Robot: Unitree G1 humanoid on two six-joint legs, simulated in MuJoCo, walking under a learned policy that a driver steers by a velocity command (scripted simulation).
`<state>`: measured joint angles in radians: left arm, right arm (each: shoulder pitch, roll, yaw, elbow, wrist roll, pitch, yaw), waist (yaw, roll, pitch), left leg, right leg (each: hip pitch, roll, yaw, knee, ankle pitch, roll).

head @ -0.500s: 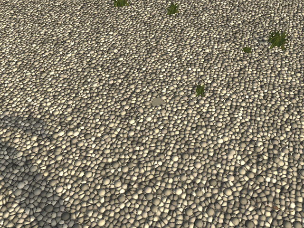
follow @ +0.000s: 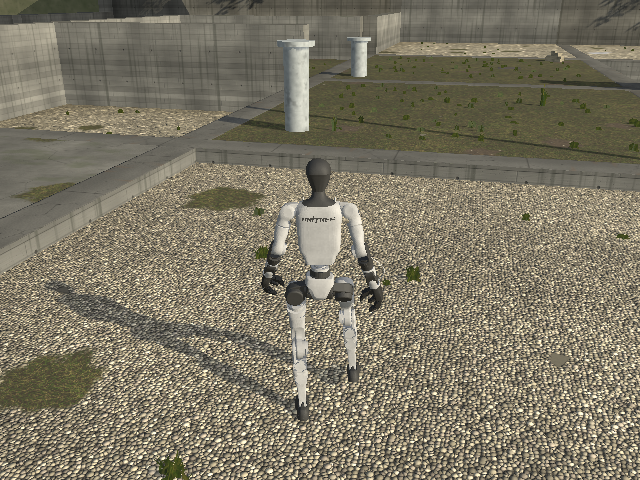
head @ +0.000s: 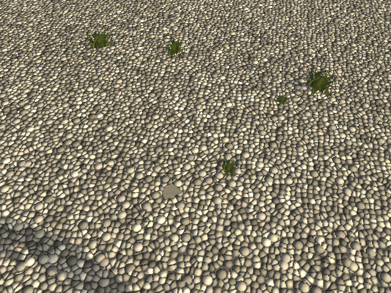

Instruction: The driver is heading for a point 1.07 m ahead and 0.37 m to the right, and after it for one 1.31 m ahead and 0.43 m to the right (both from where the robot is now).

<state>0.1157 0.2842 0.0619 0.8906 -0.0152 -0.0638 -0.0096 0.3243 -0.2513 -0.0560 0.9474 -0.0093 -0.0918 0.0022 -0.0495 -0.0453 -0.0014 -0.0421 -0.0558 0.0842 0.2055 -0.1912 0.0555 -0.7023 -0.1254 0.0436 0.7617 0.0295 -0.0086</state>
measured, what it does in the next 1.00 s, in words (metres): walks ahead, turning right: right foot, then left foot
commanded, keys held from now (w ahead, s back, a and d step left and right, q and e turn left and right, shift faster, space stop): w+e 0.82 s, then w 0.18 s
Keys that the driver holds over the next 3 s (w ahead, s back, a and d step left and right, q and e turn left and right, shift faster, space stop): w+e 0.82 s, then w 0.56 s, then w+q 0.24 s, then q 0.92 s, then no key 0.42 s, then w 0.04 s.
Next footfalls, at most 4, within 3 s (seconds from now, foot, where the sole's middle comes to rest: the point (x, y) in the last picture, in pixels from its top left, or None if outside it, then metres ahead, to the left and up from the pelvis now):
0.20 right None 0.29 -0.15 -0.78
0.68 left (195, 264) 0.61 -0.02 -0.78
1.18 right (292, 235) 0.70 -0.39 -0.78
1.70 left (261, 155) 1.10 -0.33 -0.78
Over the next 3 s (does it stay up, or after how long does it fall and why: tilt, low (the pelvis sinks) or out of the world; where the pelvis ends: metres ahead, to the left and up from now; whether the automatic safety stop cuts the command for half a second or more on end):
stays up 1.05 -0.39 -0.01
